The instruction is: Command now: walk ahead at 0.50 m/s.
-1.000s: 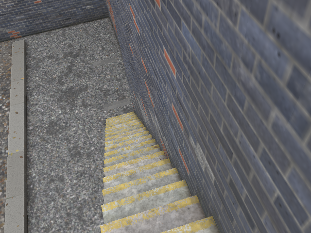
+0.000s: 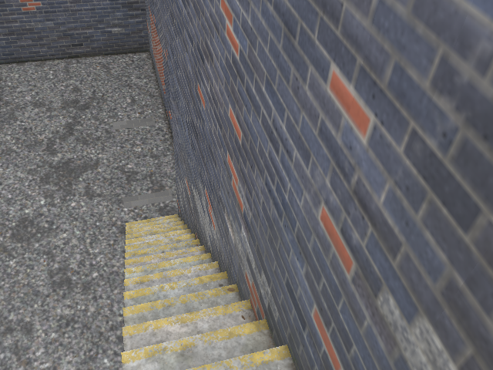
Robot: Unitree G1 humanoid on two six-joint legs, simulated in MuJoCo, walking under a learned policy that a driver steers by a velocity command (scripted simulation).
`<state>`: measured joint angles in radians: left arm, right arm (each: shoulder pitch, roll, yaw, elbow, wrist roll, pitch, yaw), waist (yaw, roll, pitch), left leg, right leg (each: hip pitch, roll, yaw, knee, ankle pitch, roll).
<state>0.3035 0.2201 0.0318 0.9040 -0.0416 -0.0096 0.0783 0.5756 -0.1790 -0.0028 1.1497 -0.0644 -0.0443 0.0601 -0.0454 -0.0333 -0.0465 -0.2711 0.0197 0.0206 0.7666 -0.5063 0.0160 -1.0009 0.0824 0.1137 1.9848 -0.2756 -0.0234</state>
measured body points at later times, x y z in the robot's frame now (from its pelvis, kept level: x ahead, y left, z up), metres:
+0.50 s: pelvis +0.28 -0.01 -0.20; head +0.29 -0.03 +0.25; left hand +0.24 +0.28 -0.32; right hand +0.30 -0.30 -0.34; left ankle +0.13 +0.16 -0.67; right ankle +0.24 -0.12 -0.92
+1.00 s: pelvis +0.54 +0.04 -0.44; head +0.52 +0.01 +0.01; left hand +0.70 +0.26 -0.55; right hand +0.39 -0.17 -0.60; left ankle +0.44 +0.16 -1.12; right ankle +0.67 -0.10 -1.07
